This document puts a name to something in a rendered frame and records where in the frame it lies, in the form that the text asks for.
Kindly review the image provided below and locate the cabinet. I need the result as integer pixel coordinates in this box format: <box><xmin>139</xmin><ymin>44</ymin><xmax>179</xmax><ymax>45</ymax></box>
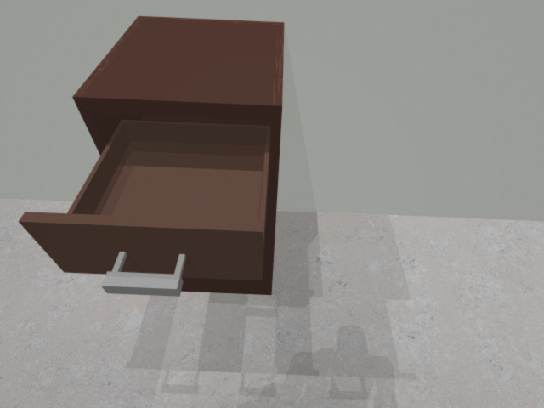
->
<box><xmin>72</xmin><ymin>16</ymin><xmax>284</xmax><ymax>295</ymax></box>

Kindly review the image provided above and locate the drawer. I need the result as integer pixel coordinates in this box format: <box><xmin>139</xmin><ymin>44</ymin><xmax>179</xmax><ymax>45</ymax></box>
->
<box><xmin>19</xmin><ymin>120</ymin><xmax>271</xmax><ymax>281</ymax></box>

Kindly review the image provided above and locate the handle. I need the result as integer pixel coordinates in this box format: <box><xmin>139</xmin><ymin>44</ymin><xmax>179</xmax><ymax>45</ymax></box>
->
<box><xmin>101</xmin><ymin>252</ymin><xmax>186</xmax><ymax>297</ymax></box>

